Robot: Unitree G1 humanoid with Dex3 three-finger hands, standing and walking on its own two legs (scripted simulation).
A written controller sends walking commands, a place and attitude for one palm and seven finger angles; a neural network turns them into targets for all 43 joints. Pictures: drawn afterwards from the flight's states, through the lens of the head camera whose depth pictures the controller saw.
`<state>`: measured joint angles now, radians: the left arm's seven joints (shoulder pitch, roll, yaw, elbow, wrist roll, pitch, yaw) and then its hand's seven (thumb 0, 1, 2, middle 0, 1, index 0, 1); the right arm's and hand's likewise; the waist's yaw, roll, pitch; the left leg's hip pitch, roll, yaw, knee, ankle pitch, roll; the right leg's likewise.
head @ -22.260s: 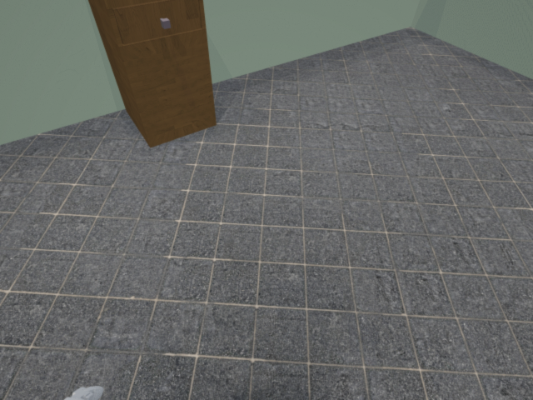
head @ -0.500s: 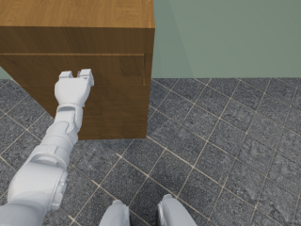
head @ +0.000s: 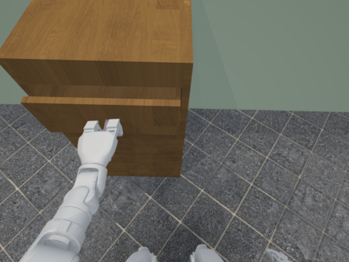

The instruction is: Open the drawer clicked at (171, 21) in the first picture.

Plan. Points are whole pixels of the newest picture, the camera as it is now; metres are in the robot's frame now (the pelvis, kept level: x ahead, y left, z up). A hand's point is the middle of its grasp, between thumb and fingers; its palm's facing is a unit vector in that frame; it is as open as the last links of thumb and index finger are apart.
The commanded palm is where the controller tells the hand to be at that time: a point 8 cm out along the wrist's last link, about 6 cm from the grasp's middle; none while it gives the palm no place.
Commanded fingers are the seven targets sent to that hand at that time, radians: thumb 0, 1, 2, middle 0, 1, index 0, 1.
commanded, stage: pull the drawer open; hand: left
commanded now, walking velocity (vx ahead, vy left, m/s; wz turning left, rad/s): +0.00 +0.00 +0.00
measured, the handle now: (105, 132) +0.44 +0.18 -0.04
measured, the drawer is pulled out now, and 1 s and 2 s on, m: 0.06 0.08 0.21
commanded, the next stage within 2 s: none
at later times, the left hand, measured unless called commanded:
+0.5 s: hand (104, 159) +0.37 +0.18 -0.06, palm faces -0.05 -0.03 -1.00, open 6.3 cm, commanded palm +0.35 +0.18 +0.00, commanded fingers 0.00 0.90 0.90 -0.40 -1.35 -0.40 -1.35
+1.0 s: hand (104, 161) +0.37 +0.18 -0.06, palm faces -0.05 -0.04 -1.00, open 6.3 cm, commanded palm +0.31 +0.18 +0.00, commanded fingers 0.00 0.90 0.90 -0.40 -1.35 -0.40 -1.35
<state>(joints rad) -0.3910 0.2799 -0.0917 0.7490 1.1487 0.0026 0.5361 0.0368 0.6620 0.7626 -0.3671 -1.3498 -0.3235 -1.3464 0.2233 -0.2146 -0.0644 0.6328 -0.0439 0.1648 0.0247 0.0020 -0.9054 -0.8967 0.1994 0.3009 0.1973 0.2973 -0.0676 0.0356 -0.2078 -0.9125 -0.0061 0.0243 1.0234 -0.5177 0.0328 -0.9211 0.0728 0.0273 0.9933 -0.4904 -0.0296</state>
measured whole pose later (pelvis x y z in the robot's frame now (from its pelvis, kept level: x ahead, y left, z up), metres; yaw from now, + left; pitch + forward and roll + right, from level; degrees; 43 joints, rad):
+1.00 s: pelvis -0.05 -0.01 -0.01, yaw +1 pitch +23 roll +0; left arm -0.55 0.31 -0.08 0.95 1.13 -0.02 0.54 0.03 0.65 0.74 -0.38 -1.35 -0.34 -1.35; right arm 0.28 -0.22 -0.07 0.70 -0.03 0.13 0.00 0.00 -0.91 -0.90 0.20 0.30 0.20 0.30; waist -0.09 0.04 -0.20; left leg -0.99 -0.01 0.01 1.07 -0.48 0.02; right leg -1.01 0.07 0.01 1.06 -0.45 -0.04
